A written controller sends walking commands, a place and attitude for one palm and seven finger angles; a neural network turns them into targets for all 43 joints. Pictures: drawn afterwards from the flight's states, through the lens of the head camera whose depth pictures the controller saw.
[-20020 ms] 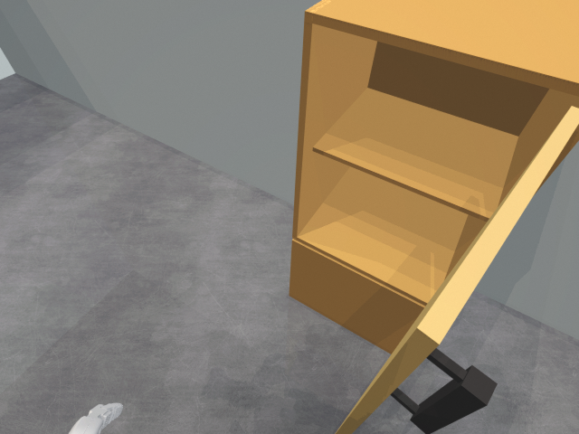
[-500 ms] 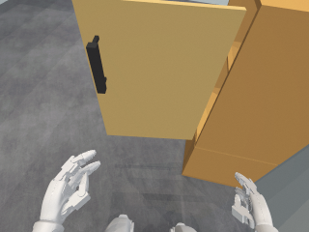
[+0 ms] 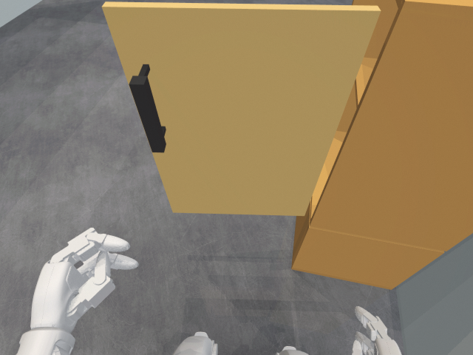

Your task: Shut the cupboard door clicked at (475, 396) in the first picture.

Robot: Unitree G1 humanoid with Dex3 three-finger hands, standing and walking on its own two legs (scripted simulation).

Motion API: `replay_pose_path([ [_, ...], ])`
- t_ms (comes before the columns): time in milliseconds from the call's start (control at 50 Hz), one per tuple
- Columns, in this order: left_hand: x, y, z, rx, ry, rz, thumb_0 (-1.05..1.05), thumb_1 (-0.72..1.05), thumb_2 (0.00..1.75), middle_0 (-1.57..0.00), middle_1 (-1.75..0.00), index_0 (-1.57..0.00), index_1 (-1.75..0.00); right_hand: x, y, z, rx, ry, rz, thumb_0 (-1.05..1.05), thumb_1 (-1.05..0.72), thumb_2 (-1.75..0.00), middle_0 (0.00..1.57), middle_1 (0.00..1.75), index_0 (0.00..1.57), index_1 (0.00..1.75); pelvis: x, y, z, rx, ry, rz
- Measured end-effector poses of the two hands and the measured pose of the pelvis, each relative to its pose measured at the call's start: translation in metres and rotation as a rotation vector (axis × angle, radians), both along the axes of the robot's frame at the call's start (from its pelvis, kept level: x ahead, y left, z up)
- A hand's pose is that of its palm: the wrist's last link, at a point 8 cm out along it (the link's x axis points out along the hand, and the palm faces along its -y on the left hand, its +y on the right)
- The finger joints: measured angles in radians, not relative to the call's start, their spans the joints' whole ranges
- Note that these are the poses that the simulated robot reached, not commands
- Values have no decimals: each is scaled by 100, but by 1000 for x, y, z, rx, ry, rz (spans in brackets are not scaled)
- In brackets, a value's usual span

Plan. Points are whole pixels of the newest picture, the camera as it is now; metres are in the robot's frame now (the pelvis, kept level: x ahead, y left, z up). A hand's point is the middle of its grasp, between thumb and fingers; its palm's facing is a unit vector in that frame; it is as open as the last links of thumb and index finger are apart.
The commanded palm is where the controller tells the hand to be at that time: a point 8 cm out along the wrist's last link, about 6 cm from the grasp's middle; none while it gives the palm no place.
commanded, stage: raise the hand and make a fist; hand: left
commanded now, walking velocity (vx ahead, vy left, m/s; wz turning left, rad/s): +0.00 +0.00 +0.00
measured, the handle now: (152, 110) +0.51 +0.20 +0.12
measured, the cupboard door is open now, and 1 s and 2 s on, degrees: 100 100 100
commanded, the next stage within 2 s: bring the fist close to the handle in 1.04 s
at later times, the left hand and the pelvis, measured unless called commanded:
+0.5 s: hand (105, 266) +0.22 +0.19 +0.10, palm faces -0.01 -1.00 -0.03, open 3.1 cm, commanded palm +0.19 +0.26 +0.12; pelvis +0.01 +0.01 +0.02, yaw +2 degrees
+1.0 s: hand (95, 253) +0.23 +0.20 +0.13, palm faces +0.07 -1.00 -0.06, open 3.1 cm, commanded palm +0.20 +0.24 +0.13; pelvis +0.00 +0.00 +0.03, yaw +1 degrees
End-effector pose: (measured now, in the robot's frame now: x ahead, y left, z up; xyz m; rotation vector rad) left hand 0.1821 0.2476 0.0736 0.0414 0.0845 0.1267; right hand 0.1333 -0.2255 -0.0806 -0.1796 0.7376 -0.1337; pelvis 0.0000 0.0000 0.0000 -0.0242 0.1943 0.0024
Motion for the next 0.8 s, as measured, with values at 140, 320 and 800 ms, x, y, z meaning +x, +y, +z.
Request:
replay_pose_path([
  [140,2,-7,5,0,-87,-125,2,90,91,-96,-113,-96,-113,18,-11,3,-67,-20,48,1,-90,-89,20,30,20,30,1,9,-3,-17,6,23],
  [320,13,5,29,8,-97,-90,2,89,90,-113,-131,-113,-131,55,12,36,-28,-155,58,1,-90,-89,20,30,20,30,8,11,11,-12,-31,14],
  [800,27,4,55,-6,-72,-130,2,90,91,-130,-150,-130,-150,31,7,42,0,-109,85,1,-90,-89,20,30,21,30,4,7,31,-3,-109,25],
])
